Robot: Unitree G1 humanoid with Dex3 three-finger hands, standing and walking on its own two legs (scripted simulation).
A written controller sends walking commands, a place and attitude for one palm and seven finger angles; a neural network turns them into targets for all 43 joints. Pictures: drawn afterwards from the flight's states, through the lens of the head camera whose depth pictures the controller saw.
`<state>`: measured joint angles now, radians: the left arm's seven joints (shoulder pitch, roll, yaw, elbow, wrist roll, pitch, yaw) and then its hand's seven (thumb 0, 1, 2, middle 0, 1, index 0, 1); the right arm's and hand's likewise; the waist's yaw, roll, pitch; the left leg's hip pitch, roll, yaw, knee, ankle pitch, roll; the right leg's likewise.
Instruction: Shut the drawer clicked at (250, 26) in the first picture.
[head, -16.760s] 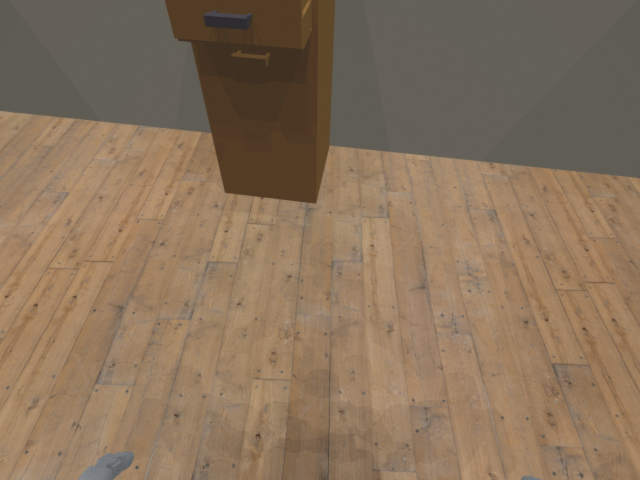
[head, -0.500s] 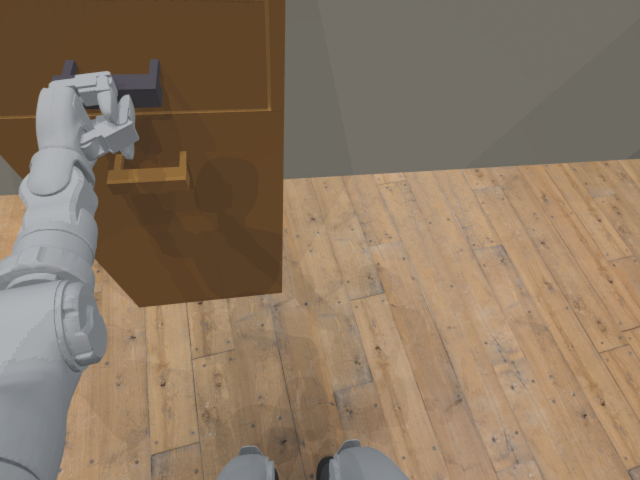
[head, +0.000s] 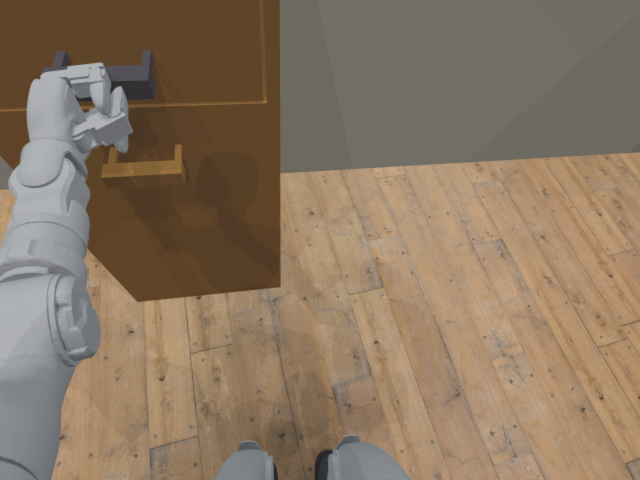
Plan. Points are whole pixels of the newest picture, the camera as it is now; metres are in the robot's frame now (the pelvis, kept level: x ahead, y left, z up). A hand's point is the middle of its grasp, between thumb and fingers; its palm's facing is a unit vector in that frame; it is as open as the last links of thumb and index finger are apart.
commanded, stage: pull the fist back off the drawer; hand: left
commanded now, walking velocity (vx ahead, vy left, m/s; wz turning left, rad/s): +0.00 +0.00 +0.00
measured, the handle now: (103, 70) +0.60 +0.22 +0.11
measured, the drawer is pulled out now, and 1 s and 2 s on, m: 0.00 0.00 0.00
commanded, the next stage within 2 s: draw the hand back to the body in 0.36 s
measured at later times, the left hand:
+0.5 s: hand (125, 119) +0.52 +0.18 +0.11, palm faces +0.06 -1.00 +0.01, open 3.2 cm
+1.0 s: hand (38, 209) +0.37 +0.22 +0.16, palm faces +0.07 -1.00 -0.04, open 3.3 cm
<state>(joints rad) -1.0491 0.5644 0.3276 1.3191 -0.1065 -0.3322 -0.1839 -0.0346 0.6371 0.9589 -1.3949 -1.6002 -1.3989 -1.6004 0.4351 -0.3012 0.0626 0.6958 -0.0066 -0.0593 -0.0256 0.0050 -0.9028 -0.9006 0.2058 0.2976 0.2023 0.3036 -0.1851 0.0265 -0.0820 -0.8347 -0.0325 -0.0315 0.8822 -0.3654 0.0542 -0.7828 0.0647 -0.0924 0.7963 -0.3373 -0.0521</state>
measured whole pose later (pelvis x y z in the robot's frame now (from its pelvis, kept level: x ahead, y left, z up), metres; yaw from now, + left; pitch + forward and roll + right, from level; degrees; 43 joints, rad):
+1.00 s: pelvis +0.04 +0.01 +0.03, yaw +0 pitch +3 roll -1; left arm -0.16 0.30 0.24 0.26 -0.25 -0.06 -0.19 0.02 0.90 0.90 -1.40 -1.60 -1.40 -1.60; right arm 0.23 -0.27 0.04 0.57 0.06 -0.04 -0.06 0.01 -0.90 -0.90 0.20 0.30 0.20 0.30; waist 0.00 0.05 -0.10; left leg -0.34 -0.06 0.00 0.63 -0.34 0.07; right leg -0.32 0.05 -0.04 0.58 -0.32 -0.03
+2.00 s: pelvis +0.04 +0.00 +0.05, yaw +0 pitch -3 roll -1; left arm 0.53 0.32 0.26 -0.44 -0.08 -0.11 0.11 0.02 0.89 0.90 -1.40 -1.60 -1.40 -1.60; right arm 0.20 -0.22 0.03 0.60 0.01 -0.09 -0.06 0.01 -0.90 -0.90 0.20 0.30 0.20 0.30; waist 0.06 0.08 0.00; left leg -0.11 -0.05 0.00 0.43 -0.26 0.05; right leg -0.08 0.06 -0.03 0.38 -0.24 -0.05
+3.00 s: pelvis -0.07 +0.02 +0.03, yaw +1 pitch +1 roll -2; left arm 0.59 0.40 0.41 -0.61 -0.01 -0.28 0.12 0.01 0.89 0.90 -1.40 -1.60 -1.41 -1.60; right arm 0.20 -0.22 -0.01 0.55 -0.01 -0.06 -0.06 0.01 -0.90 -0.90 0.21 0.30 0.20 0.30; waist -0.01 0.00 0.05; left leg -0.47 -0.05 0.02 0.64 -0.19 0.09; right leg -0.41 0.09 0.06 0.60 -0.21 0.00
